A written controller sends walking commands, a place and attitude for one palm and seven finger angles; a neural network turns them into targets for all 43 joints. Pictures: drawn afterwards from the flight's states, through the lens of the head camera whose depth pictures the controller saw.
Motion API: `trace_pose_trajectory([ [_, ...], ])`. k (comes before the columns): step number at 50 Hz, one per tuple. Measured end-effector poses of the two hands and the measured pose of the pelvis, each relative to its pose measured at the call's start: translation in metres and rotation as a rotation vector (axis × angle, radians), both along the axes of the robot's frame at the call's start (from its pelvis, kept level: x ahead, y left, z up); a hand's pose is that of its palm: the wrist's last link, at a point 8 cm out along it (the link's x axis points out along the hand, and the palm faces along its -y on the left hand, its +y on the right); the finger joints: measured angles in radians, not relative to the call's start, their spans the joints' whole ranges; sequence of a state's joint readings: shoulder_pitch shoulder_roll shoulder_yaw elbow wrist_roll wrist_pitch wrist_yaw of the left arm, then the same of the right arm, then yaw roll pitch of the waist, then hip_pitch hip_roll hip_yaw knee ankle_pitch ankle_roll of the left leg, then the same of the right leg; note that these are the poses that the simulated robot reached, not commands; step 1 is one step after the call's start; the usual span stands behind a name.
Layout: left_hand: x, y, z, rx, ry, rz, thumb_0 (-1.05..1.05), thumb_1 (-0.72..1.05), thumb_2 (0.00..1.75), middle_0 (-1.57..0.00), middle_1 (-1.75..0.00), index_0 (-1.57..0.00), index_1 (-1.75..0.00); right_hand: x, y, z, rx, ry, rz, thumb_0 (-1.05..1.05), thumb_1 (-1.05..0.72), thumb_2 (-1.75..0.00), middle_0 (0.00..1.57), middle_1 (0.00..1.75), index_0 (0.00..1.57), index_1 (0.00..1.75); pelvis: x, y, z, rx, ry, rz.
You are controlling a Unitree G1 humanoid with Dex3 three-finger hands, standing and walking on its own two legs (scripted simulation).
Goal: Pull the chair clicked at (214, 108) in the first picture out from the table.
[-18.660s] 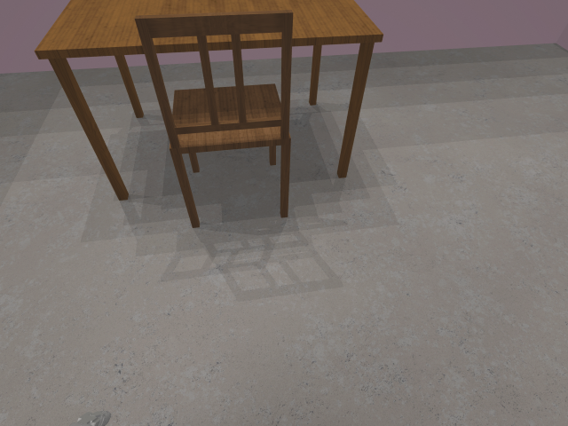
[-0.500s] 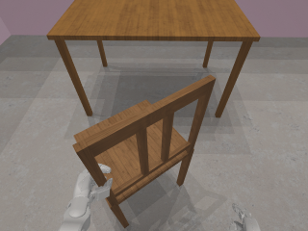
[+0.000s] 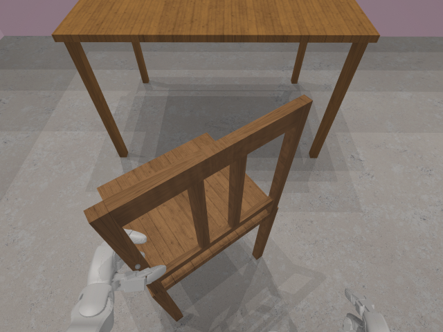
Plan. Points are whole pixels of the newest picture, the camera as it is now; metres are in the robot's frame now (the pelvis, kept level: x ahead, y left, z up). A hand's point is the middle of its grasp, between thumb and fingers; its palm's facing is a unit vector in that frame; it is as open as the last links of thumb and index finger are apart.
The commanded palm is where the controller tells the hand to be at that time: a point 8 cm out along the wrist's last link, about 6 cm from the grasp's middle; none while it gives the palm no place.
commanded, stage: open the thumb and straighten the fingers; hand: left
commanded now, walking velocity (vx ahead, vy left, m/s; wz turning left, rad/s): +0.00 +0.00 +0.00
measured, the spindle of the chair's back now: (200, 217) +0.35 +0.06 -0.06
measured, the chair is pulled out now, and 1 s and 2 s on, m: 0.52 0.52 0.52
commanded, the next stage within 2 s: draw the fingers out of the gap in 0.46 s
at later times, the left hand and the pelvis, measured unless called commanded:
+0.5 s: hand (132, 269) +0.24 +0.18 -0.06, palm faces +0.12 -0.97 -0.20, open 17.2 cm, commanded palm +0.22 +0.22 -0.03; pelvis +0.01 +0.00 -0.02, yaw +1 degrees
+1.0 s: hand (126, 307) +0.18 +0.18 -0.06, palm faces +0.12 -0.97 -0.19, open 17.5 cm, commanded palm +0.15 +0.23 -0.03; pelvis +0.01 +0.01 -0.03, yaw +2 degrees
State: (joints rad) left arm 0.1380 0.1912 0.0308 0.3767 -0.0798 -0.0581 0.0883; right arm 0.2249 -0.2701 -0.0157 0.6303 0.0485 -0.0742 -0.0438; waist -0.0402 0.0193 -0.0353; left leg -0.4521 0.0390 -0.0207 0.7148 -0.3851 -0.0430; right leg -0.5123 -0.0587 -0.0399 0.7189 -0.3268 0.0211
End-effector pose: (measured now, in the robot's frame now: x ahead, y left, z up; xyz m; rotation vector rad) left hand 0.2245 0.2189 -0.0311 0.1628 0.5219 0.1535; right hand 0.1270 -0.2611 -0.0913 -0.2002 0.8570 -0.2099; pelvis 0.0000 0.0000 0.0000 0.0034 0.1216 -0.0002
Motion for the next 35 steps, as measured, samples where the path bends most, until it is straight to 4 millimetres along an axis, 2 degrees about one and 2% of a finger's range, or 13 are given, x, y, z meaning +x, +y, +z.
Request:
trace_pose_trajectory([
  [5,0.0,0.004,-0.004,0.003,0.029,0.011,0.01,-0.26,0.34,-0.36,-1.21,-0.43,-1.27,0.01,0.002,-0.008,-0.005,-0.023,0.005,0.01,-0.91,-0.9,0.2,0.3,0.2,0.3,0.004,0.002,-0.007,0.001,0.031,0.002],
  [11,-0.001,0.001,-0.003,0.001,0.029,0.012,0.0,-0.45,0.25,-0.3,-0.91,-0.32,-0.94,0.027,0.011,-0.013,0.003,-0.063,0.031,0.01,-0.91,-0.9,0.2,0.3,0.2,0.3,0.01,0.003,-0.014,-0.001,0.051,0.011],
  [19,-0.006,0.003,-0.009,-0.002,0.054,0.023,-0.01,-0.53,0.21,-0.13,-0.4,-0.14,-0.4,0.044,0.02,-0.014,0.005,-0.096,0.064,0.01,-0.91,-0.9,0.2,0.3,0.2,0.3,0.013,0.001,-0.02,-0.004,0.066,0.02],
  [23,-0.005,0.009,-0.006,0.009,0.041,0.024,-0.01,-0.53,0.2,-0.07,-0.2,-0.07,-0.21,0.047,0.02,-0.013,-0.003,-0.107,0.069,0.01,-0.91,-0.9,0.2,0.3,0.2,0.3,0.013,0.001,-0.022,-0.009,0.068,0.026],
  [30,-0.005,0.01,-0.007,-0.006,0.052,0.012,-0.01,-0.54,0.2,-0.02,-0.05,-0.02,-0.05,0.043,0.016,-0.012,-0.02,-0.101,0.065,0.01,-0.9,-0.9,0.2,0.3,0.2,0.3,0.012,0.002,-0.023,-0.012,0.073,0.027],
  [35,-0.02,0.011,-0.006,-0.007,0.069,0.017,-0.01,-0.54,0.2,-0.01,-0.02,-0.01,-0.02,0.037,0.014,-0.009,-0.021,-0.102,0.037,0.01,-0.91,-0.9,0.2,0.3,0.2,0.3,0.013,0.003,-0.023,-0.013,0.073,0.02],
])
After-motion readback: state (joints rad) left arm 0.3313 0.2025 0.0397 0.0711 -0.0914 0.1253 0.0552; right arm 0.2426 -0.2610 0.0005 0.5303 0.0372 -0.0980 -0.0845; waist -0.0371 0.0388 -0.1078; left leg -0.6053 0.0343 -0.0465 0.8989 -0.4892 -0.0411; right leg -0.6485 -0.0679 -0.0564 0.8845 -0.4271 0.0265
